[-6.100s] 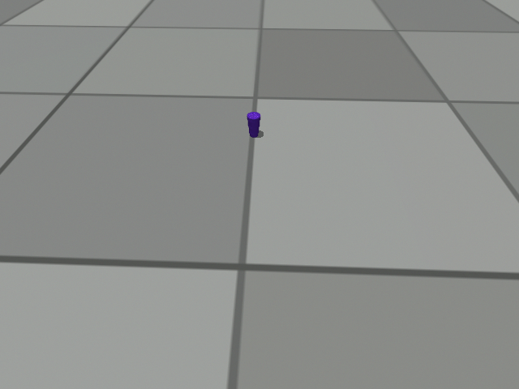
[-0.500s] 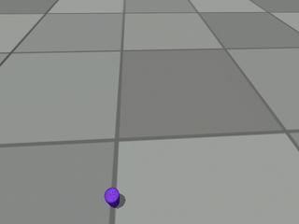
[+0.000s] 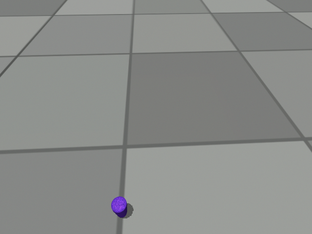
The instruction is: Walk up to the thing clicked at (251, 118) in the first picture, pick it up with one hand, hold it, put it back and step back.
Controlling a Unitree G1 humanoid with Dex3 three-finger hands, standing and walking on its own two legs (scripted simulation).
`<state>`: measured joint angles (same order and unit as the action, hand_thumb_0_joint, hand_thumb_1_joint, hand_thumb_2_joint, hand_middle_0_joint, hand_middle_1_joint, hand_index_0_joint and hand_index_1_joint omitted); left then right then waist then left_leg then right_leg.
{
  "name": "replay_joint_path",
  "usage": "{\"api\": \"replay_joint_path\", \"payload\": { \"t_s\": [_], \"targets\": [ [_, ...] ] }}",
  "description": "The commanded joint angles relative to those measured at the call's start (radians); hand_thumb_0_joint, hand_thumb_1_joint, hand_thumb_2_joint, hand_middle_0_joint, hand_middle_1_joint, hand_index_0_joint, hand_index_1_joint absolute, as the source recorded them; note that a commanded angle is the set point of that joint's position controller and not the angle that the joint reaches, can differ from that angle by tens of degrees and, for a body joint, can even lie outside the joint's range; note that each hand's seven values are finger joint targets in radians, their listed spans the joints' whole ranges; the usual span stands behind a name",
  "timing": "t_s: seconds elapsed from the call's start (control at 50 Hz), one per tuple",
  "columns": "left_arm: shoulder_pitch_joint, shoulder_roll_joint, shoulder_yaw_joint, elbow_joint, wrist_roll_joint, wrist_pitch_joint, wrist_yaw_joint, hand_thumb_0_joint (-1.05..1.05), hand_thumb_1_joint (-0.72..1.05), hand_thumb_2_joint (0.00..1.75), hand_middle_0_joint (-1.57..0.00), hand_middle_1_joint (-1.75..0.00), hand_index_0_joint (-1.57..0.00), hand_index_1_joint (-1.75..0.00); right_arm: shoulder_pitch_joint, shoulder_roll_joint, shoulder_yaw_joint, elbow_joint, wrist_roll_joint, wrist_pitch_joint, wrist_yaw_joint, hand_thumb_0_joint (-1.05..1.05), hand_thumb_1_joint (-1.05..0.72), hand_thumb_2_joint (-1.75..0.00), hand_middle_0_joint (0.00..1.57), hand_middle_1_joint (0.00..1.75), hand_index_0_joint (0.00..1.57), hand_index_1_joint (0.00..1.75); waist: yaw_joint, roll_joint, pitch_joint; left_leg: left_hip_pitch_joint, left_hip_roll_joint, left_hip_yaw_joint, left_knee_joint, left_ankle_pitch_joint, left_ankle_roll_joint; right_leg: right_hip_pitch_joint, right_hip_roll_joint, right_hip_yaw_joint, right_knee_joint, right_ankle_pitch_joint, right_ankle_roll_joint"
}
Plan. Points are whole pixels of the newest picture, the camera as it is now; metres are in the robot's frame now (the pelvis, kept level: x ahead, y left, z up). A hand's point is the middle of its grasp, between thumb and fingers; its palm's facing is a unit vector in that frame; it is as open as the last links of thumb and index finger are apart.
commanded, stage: walk up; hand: left
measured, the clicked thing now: (120, 208) +0.42 +0.21 -0.71
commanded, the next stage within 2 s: none
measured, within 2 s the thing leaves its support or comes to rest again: neither
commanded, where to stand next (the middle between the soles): +0.08 +0.00 m, yaw -2 degrees
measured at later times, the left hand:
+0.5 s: hand out of the picture +0.07 +0.31 -0.17, palm faces +0.01 -0.94 -0.35, open 7.4 cm
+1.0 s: hand out of the picture +0.16 +0.26 -0.19, palm faces -0.10 -0.92 -0.38, open 7.4 cm
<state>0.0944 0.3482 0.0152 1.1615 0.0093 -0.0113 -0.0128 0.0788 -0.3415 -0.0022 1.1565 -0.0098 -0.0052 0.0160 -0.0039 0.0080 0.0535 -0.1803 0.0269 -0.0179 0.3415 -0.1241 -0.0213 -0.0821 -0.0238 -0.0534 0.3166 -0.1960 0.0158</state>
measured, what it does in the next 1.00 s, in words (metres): steps on the spot: right foot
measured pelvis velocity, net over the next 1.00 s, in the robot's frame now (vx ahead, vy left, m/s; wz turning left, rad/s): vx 0.05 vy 0.00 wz -0.05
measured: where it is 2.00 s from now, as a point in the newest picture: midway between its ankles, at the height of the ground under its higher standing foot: outside the picture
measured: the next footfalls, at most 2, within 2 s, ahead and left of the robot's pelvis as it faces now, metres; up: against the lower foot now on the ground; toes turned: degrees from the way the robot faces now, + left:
right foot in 0.96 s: +0.11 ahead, -0.13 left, +0.00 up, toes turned +0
left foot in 1.36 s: +0.04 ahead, +0.12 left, +0.00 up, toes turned +2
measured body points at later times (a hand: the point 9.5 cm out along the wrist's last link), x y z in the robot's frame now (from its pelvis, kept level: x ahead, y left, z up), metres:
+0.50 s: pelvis +0.05 +0.03 -0.01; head +0.06 +0.05 +0.44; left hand +0.07 +0.35 -0.15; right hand +0.11 -0.30 -0.13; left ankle +0.09 +0.16 -0.75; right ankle -0.01 -0.13 -0.75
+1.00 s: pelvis +0.05 +0.00 -0.04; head +0.12 -0.01 +0.40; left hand +0.17 +0.31 -0.16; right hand +0.17 -0.33 -0.15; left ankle +0.10 +0.16 -0.74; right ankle +0.07 -0.13 -0.75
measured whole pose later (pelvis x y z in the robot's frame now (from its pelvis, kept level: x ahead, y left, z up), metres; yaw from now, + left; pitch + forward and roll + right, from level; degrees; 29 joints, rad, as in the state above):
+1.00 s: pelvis +0.05 +0.00 -0.04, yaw -3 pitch -3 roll -1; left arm 0.12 0.37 0.05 0.89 0.01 0.05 -0.01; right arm 0.07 -0.43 -0.06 0.83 0.00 0.04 -0.02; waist -0.02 0.03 0.23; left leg -0.40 0.12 0.02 0.81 -0.35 -0.01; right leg -0.34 0.03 0.03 0.74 -0.36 0.01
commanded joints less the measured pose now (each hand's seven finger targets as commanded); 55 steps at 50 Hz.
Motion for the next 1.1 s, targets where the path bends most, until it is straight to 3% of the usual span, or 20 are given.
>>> {"api": "replay_joint_path", "payload": {
  "t_s": [0.0, 0.2, 0.22, 0.26, 0.3, 0.36, 0.42, 0.46, 0.48, 0.5, 0.54, 0.6, 0.72, 0.8, 0.88, 0.94, 0.96, 0.98, 1.0, 1.08],
  "targets": [
    [-0.061, 0.211, 0.040, -0.074, 0.000, -0.021, 0.017, 0.00, 0.90, 0.90, -0.20, -0.30, -0.20, -0.30, -0.042, -0.211, -0.040, -0.060, 0.002, -0.018, -0.017, 0.00, -0.90, -0.90, 0.20, 0.30, 0.20, 0.30, -0.006, -0.001, -0.085, 0.039, 0.083, -0.079, -0.050, 0.051, 0.031, -0.019, -0.110, 0.093, -0.071, 0.056, -0.026],
    [-0.033, 0.209, 0.043, -0.073, -0.002, -0.017, 0.017, 0.00, 0.90, 0.90, -0.20, -0.30, -0.20, -0.30, -0.048, -0.207, -0.036, -0.065, 0.004, -0.020, -0.018, 0.00, -0.90, -0.90, 0.20, 0.30, 0.20, 0.30, 0.004, 0.011, -0.077, 0.043, 0.088, -0.086, -0.051, 0.078, 0.032, -0.018, -0.109, 0.088, -0.065, 0.061, -0.026],
    [0.027, 0.257, 0.063, -0.100, 0.019, -0.025, 0.005, 0.00, 0.90, 0.90, -0.20, -0.30, -0.20, -0.30, 0.021, -0.273, -0.074, -0.095, -0.010, -0.017, -0.002, 0.00, -0.90, -0.90, 0.20, 0.30, 0.20, 0.30, 0.004, 0.019, -0.142, 0.044, 0.026, -0.043, 0.007, -0.364, 0.073, 0.010, -0.074, 0.079, -0.044, -0.332, -0.066],
    [0.070, 0.285, 0.083, -0.098, 0.037, -0.026, 0.001, 0.00, 0.90, 0.90, -0.20, -0.30, -0.20, -0.30, 0.008, -0.271, -0.083, -0.110, -0.027, -0.008, 0.010, 0.00, -0.90, -0.90, 0.20, 0.30, 0.20, 0.30, 0.029, -0.015, -0.015, -0.157, 0.004, -0.037, 0.067, -0.554, 0.063, -0.031, -0.130, 0.188, -0.077, -0.596, -0.111],
    [0.081, 0.323, 0.104, -0.125, 0.041, -0.032, 0.006, 0.00, 0.90, 0.90, -0.20, -0.30, -0.20, -0.30, -0.036, -0.238, -0.089, -0.153, -0.032, -0.002, 0.024, 0.00, -0.90, -0.90, 0.20, 0.30, 0.20, 0.30, 0.053, -0.172, 0.094, -0.303, -0.007, 0.036, 0.354, -0.324, 0.028, -0.047, -0.300, 0.363, -0.244, -0.663, -0.184],
    [0.124, 0.292, 0.104, -0.149, 0.042, -0.049, 0.011, 0.00, 0.90, 0.90, -0.20, -0.30, -0.20, -0.30, -0.047, -0.220, -0.091, -0.188, -0.029, -0.020, 0.029, 0.00, -0.90, -0.90, 0.20, 0.30, 0.20, 0.30, 0.067, -0.128, 0.095, -0.413, 0.062, -0.024, 0.353, -0.271, 0.033, 0.130, -0.313, 0.328, -0.178, -0.216, -0.234],
    [0.043, 0.306, 0.107, -0.203, 0.041, -0.042, -0.003, 0.00, 0.90, 0.90, -0.20, -0.30, -0.20, -0.30, 0.034, -0.215, -0.100, -0.191, -0.022, -0.028, 0.042, 0.00, -0.90, -0.90, 0.20, 0.30, 0.20, 0.30, 0.016, -0.179, 0.024, -0.203, 0.054, 0.002, 0.250, -0.302, 0.041, 0.021, -0.239, 0.192, -0.127, -0.256, -0.201],
    [-0.061, 0.241, 0.081, -0.239, 0.024, -0.006, -0.006, 0.00, 0.90, 0.90, -0.20, -0.30, -0.20, -0.30, 0.182, -0.212, -0.109, -0.125, -0.013, -0.045, 0.012, 0.00, -0.90, -0.90, 0.20, 0.30, 0.20, 0.30, -0.072, -0.137, 0.011, 0.127, -0.005, 0.056, 0.063, -0.028, 0.018, -0.218, -0.129, 0.030, 0.122, -0.024, -0.129],
    [-0.006, 0.172, 0.067, -0.251, 0.011, 0.012, -0.008, 0.00, 0.90, 0.90, -0.20, -0.30, -0.20, -0.30, 0.244, -0.253, -0.117, -0.108, -0.014, -0.054, -0.014, 0.00, -0.90, -0.90, 0.20, 0.30, 0.20, 0.30, -0.075, 0.024, 0.001, 0.197, 0.062, -0.029, -0.027, 0.173, -0.002, -0.271, -0.056, -0.028, 0.324, -0.018, -0.068],
    [0.038, 0.152, 0.070, -0.275, 0.005, 0.035, -0.002, 0.00, 0.90, 0.90, -0.20, -0.30, -0.20, -0.30, 0.286, -0.366, -0.142, -0.114, -0.024, -0.057, -0.045, 0.00, -0.90, -0.90, 0.20, 0.30, 0.20, 0.30, -0.066, 0.223, -0.002, 0.196, 0.269, -0.316, -0.048, 0.468, 0.054, -0.374, 0.071, 0.030, 0.509, -0.329, -0.022],
    [0.130, 0.235, 0.096, -0.242, -0.004, 0.089, 0.019, 0.00, 0.90, 0.90, -0.20, -0.30, -0.20, -0.30, 0.172, -0.418, -0.145, -0.177, -0.010, -0.055, -0.075, 0.00, -0.90, -0.90, 0.20, 0.30, 0.20, 0.30, -0.018, 0.103, -0.038, 0.013, 0.408, -0.442, -0.006, 0.473, 0.257, -0.275, 0.026, 0.208, 0.735, -0.408, -0.029],
    [0.150, 0.246, 0.106, -0.275, 0.004, 0.102, 0.003, 0.00, 0.90, 0.90, -0.20, -0.30, -0.20, -0.30, 0.155, -0.354, -0.141, -0.225, 0.001, -0.054, -0.109, 0.00, -0.90, -0.90, 0.20, 0.30, 0.20, 0.30, 0.006, 0.079, -0.110, 0.206, 0.305, -0.198, 0.113, 0.815, 0.195, -0.416, 0.033, 0.259, 0.932, -0.332, -0.036],
    [0.174, 0.233, 0.107, -0.332, 0.008, 0.111, -0.007, 0.00, 0.90, 0.90, -0.20, -0.30, -0.20, -0.30, 0.122, -0.311, -0.135, -0.302, 0.004, -0.047, -0.116, 0.00, -0.90, -0.90, 0.20, 0.30, 0.20, 0.30, 0.024, 0.135, -0.091, 0.078, 0.255, -0.095, 0.125, 0.613, 0.195, -0.442, 0.070, 0.267, 0.985, -0.209, 0.009],
    [0.103, 0.214, 0.079, -0.340, -0.022, 0.087, 0.018, 0.00, 0.90, 0.90, -0.20, -0.30, -0.20, -0.30, 0.076, -0.291, -0.122, -0.337, -0.009, -0.025, -0.089, 0.00, -0.90, -0.90, 0.20, 0.30, 0.20, 0.30, -0.014, 0.235, -0.071, 0.100, 0.227, -0.043, 0.168, 0.644, 0.243, -0.428, 0.055, 0.197, 0.726, -0.236, 0.025],
    [0.144, 0.238, 0.089, -0.316, -0.020, 0.059, 0.025, 0.00, 0.90, 0.90, -0.20, -0.30, -0.20, -0.30, 0.036, -0.298, -0.118, -0.387, -0.003, 0.018, -0.056, 0.00, -0.90, -0.90, 0.20, 0.30, 0.20, 0.30, -0.004, 0.267, -0.154, 0.030, 0.196, -0.025, 0.286, 0.506, 0.214, -0.217, 0.032, 0.058, 0.438, -0.183, 0.012],
    [0.171, 0.273, 0.115, -0.300, 0.010, 0.048, 0.022, 0.00, 0.90, 0.90, -0.20, -0.30, -0.20, -0.30, 0.041, -0.264, -0.102, -0.399, 0.020, 0.041, -0.045, 0.00, -0.90, -0.90, 0.20, 0.30, 0.20, 0.30, 0.043, 0.050, -0.148, -0.122, 0.129, -0.001, 0.481, 0.203, 0.130, -0.073, 0.011, 0.076, 0.187, 0.131, -0.033],
    [0.135, 0.353, 0.136, -0.338, 0.028, 0.044, 0.021, 0.00, 0.90, 0.90, -0.20, -0.30, -0.20, -0.30, 0.073, -0.212, -0.090, -0.416, 0.029, 0.047, -0.045, 0.00, -0.90, -0.90, 0.20, 0.30, 0.20, 0.30, 0.030, -0.211, -0.120, -0.262, 0.003, 0.048, 0.677, -0.135, 0.067, -0.087, -0.193, 0.366, 0.141, 0.407, -0.125],
    [0.081, 0.383, 0.134, -0.391, 0.026, 0.049, 0.018, 0.00, 0.90, 0.90, -0.20, -0.30, -0.20, -0.30, 0.069, -0.198, -0.088, -0.420, 0.036, 0.059, -0.063, 0.00, -0.90, -0.90, 0.20, 0.30, 0.20, 0.30, 0.036, -0.295, -0.106, -0.320, -0.121, -0.027, 0.851, -0.588, 0.045, -0.149, -0.332, 0.526, 0.102, 0.588, -0.286],
    [0.058, 0.413, 0.135, -0.408, 0.034, 0.044, 0.024, 0.00, 0.90, 0.90, -0.20, -0.30, -0.20, -0.30, 0.056, -0.239, -0.104, -0.412, 0.022, 0.060, -0.081, 0.00, -0.90, -0.90, 0.20, 0.30, 0.20, 0.30, 0.049, -0.323, -0.104, -0.274, -0.098, -0.113, 0.943, -0.638, 0.034, -0.237, -0.390, 0.635, 0.081, 0.564, -0.357],
    [-0.022, 0.266, 0.119, -0.440, 0.021, 0.045, 0.042, 0.00, 0.90, 0.90, -0.20, -0.30, -0.20, -0.30, 0.121, -0.258, -0.104, -0.354, 0.044, 0.059, -0.071, 0.00, -0.90, -0.90, 0.20, 0.30, 0.20, 0.30, 0.005, -0.200, -0.094, -0.344, -0.153, -0.168, 1.041, -0.417, 0.007, -0.152, -0.182, 0.289, 0.203, 0.482, -0.231]
  ]
}}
